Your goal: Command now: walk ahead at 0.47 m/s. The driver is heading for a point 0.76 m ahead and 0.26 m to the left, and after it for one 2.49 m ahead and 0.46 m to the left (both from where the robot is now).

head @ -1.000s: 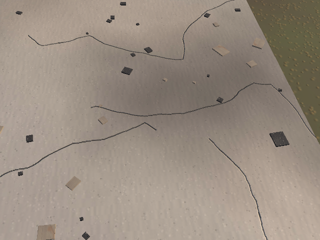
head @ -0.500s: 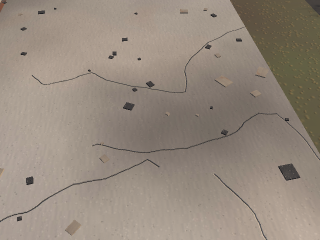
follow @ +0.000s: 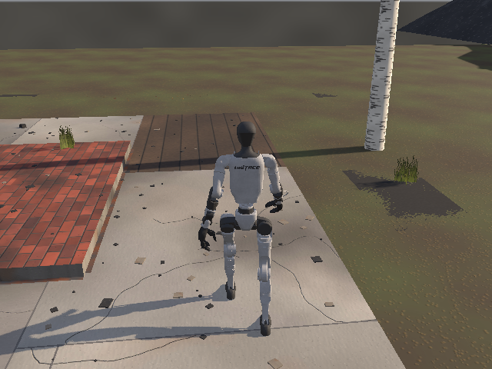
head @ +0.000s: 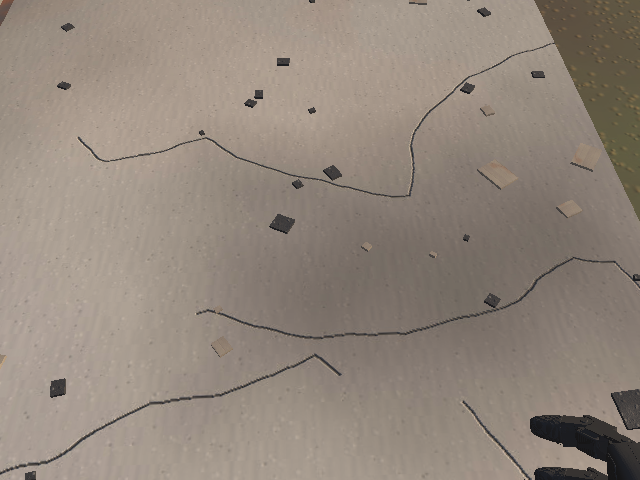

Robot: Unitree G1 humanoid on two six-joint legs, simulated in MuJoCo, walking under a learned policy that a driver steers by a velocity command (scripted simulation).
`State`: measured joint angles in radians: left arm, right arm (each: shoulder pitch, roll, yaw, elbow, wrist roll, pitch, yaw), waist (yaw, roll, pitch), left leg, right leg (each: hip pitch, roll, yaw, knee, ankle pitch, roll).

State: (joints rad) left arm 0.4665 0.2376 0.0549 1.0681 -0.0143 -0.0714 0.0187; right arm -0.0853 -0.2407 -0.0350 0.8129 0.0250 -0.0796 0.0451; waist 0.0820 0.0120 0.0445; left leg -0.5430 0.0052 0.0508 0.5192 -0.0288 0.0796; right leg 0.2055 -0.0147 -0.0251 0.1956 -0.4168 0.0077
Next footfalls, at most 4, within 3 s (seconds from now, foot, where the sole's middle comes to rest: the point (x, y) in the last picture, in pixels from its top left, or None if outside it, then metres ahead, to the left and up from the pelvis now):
0.02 left None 0.20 0.11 -0.76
0.56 right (430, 461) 0.50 -0.14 -0.76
1.12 left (290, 350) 0.73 0.17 -0.76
1.58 right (321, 257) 1.00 0.12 -0.76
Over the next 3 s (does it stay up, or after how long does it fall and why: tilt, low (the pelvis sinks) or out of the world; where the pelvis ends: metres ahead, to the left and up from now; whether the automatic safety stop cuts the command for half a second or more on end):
stays up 0.87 0.16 0.01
